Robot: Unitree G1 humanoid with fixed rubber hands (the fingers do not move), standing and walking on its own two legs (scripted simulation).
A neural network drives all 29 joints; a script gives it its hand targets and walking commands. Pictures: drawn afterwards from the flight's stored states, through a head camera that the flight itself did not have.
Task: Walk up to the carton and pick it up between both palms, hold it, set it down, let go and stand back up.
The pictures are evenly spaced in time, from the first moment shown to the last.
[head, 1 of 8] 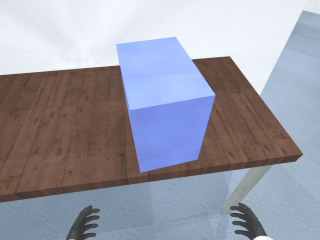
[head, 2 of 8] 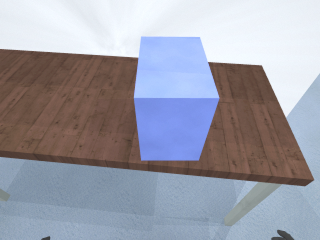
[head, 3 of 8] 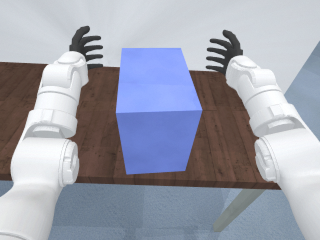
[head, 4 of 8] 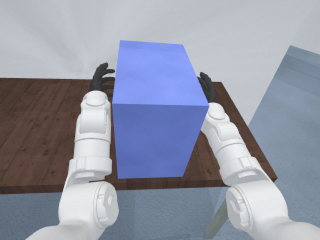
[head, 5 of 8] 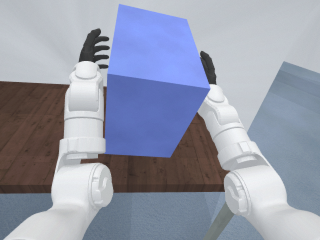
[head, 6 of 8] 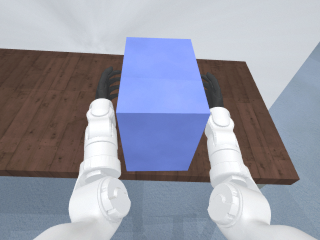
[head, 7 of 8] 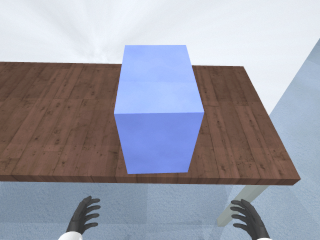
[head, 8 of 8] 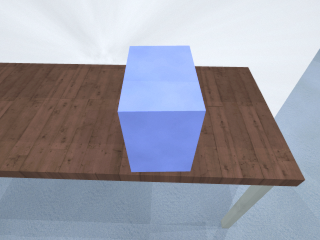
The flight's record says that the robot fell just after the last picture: no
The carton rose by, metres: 0.24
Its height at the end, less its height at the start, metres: +0.00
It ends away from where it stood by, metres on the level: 0.01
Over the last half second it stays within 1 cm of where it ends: yes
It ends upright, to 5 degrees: yes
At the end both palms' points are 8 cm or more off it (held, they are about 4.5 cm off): yes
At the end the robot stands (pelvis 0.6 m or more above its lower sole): yes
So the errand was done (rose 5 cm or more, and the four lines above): yes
